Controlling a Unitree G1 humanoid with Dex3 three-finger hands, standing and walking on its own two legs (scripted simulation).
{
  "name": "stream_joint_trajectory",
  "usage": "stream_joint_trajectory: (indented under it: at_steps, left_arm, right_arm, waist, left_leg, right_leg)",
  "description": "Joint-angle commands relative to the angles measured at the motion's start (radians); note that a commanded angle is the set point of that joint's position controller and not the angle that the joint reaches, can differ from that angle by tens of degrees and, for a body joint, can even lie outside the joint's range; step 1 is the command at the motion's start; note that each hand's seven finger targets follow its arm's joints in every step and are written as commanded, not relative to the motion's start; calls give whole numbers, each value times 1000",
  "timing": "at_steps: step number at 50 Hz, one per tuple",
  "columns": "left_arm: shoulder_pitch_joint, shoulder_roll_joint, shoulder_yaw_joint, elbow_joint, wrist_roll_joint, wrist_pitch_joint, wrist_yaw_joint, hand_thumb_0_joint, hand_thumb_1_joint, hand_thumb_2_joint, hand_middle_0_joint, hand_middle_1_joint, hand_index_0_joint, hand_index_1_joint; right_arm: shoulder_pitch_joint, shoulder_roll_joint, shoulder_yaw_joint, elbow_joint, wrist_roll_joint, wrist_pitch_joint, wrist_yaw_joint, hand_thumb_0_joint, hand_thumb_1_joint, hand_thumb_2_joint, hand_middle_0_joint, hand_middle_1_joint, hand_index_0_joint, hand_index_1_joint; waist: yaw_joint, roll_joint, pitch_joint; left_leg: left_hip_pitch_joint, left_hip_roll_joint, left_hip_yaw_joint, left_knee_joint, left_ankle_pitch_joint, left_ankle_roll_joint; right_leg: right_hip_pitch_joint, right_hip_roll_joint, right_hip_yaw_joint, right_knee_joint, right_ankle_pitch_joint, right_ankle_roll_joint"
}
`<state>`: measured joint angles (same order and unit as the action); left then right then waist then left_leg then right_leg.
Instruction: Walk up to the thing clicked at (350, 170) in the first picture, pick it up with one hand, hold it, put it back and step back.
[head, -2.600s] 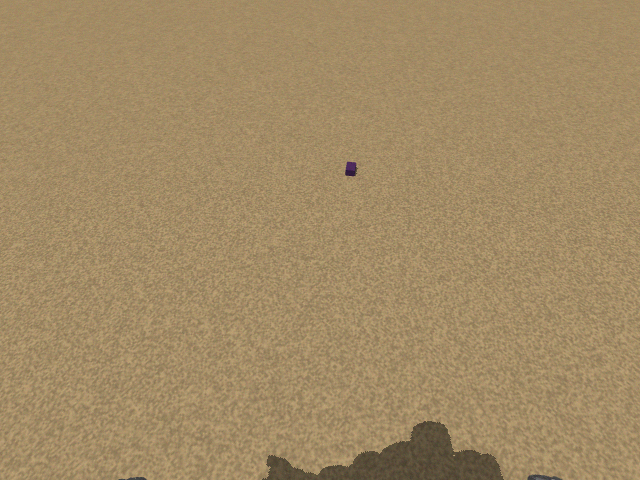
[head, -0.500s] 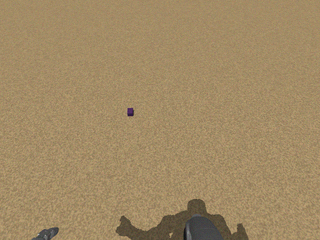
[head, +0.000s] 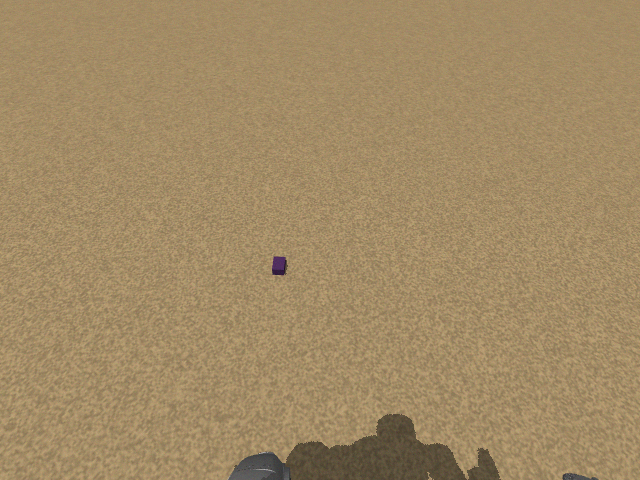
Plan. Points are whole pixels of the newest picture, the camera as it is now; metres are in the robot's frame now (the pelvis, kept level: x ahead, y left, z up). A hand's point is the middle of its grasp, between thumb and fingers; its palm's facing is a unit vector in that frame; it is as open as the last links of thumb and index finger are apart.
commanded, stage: walk up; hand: left
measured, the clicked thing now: (279, 265) +0.92 +0.19 -0.74
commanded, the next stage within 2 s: none
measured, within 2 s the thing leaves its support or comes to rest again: neither
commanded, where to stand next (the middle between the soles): +0.59 -0.03 m, yaw +1 degrees
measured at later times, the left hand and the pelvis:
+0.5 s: hand (193, 331) +0.33 +0.24 -0.12, palm faces -0.10 -0.92 -0.38, open 7.4 cm; pelvis +0.19 -0.02 +0.00, yaw -2 degrees
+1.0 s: hand (189, 316) +0.38 +0.27 -0.15, palm faces -0.02 -0.94 -0.34, open 7.4 cm; pelvis +0.36 -0.01 +0.00, yaw +0 degrees
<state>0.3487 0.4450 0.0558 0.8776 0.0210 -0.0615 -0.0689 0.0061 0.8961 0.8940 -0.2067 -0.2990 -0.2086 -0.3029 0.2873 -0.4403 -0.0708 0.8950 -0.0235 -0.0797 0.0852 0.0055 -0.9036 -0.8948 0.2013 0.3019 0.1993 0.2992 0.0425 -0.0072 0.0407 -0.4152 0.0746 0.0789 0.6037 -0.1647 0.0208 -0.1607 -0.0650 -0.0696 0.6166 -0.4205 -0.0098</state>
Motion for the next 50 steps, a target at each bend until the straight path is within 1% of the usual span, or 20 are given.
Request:
stream_joint_trajectory:
  at_steps: [1,2,4,7,12,20,22,23,24,25,26,29,32,36,41,45,46,47,48,50]
  left_arm:
    - [-37,181,36,-92,-16,-20,31,0,900,900,-200,-300,-200,-300]
    - [-74,235,39,-76,-14,-17,41,0,900,900,-200,-300,-200,-300]
    - [-24,220,38,-32,-28,-17,36,0,900,900,-200,-300,-200,-300]
    - [0,195,44,-7,-24,-2,21,0,900,900,-200,-300,-200,-300]
    - [-115,157,41,-54,-14,14,-6,0,900,900,-200,-300,-200,-300]
    - [-240,133,51,-80,-10,4,-19,0,900,900,-200,-300,-200,-300]
    - [-162,142,59,-59,-7,-7,-9,0,900,900,-200,-300,-200,-300]
    - [-73,176,74,-32,-7,-17,1,0,900,900,-200,-300,-200,-300]
    - [34,235,100,-18,0,-27,14,0,900,900,-200,-300,-200,-300]
    - [56,319,114,-41,-5,-33,26,0,900,900,-200,-300,-200,-300]
    - [27,318,110,-40,-24,-25,28,0,900,900,-200,-300,-200,-300]
    - [-78,223,77,-73,-35,-22,39,0,900,900,-200,-300,-200,-300]
    - [-98,199,70,-92,-26,-31,35,0,900,900,-200,-300,-200,-300]
    - [-80,215,80,-113,-13,-34,30,0,900,900,-200,-300,-200,-300]
    - [-76,229,79,-126,-8,-29,15,0,900,900,-200,-300,-200,-300]
    - [-99,204,56,-126,0,-14,16,0,900,900,-200,-300,-200,-300]
    - [-69,152,38,-129,1,-13,17,0,900,900,-200,-300,-200,-300]
    - [-12,75,18,-133,-17,-13,15,0,900,900,-200,-300,-200,-300]
    - [-15,183,46,-99,-12,-2,35,0,900,900,-200,-300,-200,-300]
    - [-19,198,42,-72,-14,3,41,0,900,900,-200,-300,-200,-300]
  right_arm:
    - [225,-369,-112,-50,13,-41,-50,0,-900,-900,200,300,200,300]
    - [166,-346,-107,-56,30,-37,-52,0,-900,-900,200,300,200,300]
    - [89,-264,-71,-80,28,-39,-61,0,-900,-900,200,300,200,300]
    - [74,-237,-56,-80,27,-46,-63,0,-900,-900,200,300,200,300]
    - [95,-248,-60,-90,24,-46,-64,0,-900,-900,200,300,200,300]
    - [86,-251,-59,-103,19,-30,-62,0,-900,-900,200,300,200,300]
    - [72,-245,-55,-114,17,-23,-67,0,-900,-900,200,300,200,300]
    - [90,-203,-38,-119,18,-23,-67,0,-900,-900,200,300,200,300]
    - [132,-145,-16,-129,18,-24,-67,0,-900,-900,200,300,200,300]
    - [166,-111,-1,-142,27,-22,-65,0,-900,-900,200,300,200,300]
    - [109,-209,-26,-113,18,-9,-80,0,-900,-900,200,300,200,300]
    - [129,-201,-24,-64,34,-3,-69,0,-900,-900,200,300,200,300]
    - [157,-180,-30,-36,16,8,-50,0,-900,-900,200,300,200,300]
    - [65,-170,-35,-63,2,11,-33,0,-900,-900,200,300,200,300]
    - [-9,-151,-38,-82,3,-8,-24,0,-900,-900,200,300,200,300]
    - [105,-188,-63,-41,-2,-23,-38,0,-900,-900,200,300,200,300]
    - [201,-234,-77,-19,-2,-32,-52,0,-900,-900,200,300,200,300]
    - [223,-325,-95,-44,-11,-40,-63,0,-900,-900,200,300,200,300]
    - [218,-349,-101,-66,15,-36,-63,0,-900,-900,200,300,200,300]
    - [132,-281,-75,-87,23,-33,-69,0,-900,-900,200,300,200,300]
  waist:
    - [-156,248,-88]
    - [-130,121,-27]
    - [-75,73,-1]
    - [-52,148,0]
    - [-81,131,29]
    - [-80,109,38]
    - [-32,73,1]
    - [12,-28,-66]
    - [50,-187,-159]
    - [52,-320,-177]
    - [62,-183,-111]
    - [-12,-130,-5]
    - [-33,-149,-2]
    - [-9,-135,32]
    - [-1,-116,31]
    - [-92,-13,5]
    - [-137,137,-49]
    - [-132,360,-87]
    - [-139,224,-74]
    - [-86,81,-8]
  left_leg:
    - [513,383,-792,-414,-555,181]
    - [424,381,-723,-403,-511,209]
    - [363,270,-432,-354,-194,151]
    - [279,216,-244,-357,39,148]
    - [335,201,-158,-386,66,185]
    - [250,184,-91,-301,76,159]
    - [221,180,-88,-164,129,138]
    - [183,118,-36,27,197,110]
    - [71,48,17,308,71,75]
    - [-198,-91,11,497,-328,22]
    - [-220,-42,-93,572,-366,25]
    - [-173,10,-143,505,-217,20]
    - [-103,15,-103,412,-138,-9]
    - [-120,33,-73,209,-93,-32]
    - [28,22,-34,15,-1,-21]
    - [317,-31,-3,-43,-83,8]
    - [450,19,-108,-152,-239,41]
    - [579,280,-588,-320,-401,143]
    - [518,389,-771,-364,-393,250]
    - [391,310,-532,-329,-163,218]
  right_leg:
    - [-613,79,105,553,-97,-47]
    - [-617,21,170,598,-44,-50]
    - [-542,-22,188,535,82,-34]
    - [-432,-37,139,448,128,-6]
    - [-473,-52,87,247,226,10]
    - [-227,-2,1,-9,273,-26]
    - [-73,18,2,-79,245,-40]
    - [84,35,18,-112,209,-59]
    - [240,-105,215,-205,59,-97]
    - [387,-350,650,-321,22,-207]
    - [261,-380,685,-333,17,-273]
    - [77,-231,357,-336,181,-202]
    - [-22,-180,215,-357,255,-205]
    - [-53,-185,190,-406,36,-217]
    - [-120,-196,166,-369,-8,-204]
    - [-282,-142,104,-163,-75,-155]
    - [-341,-83,42,86,53,-123]
    - [-562,70,-41,401,-64,-38]
    - [-568,52,74,497,-135,-45]
    - [-523,-4,167,534,-31,-39]
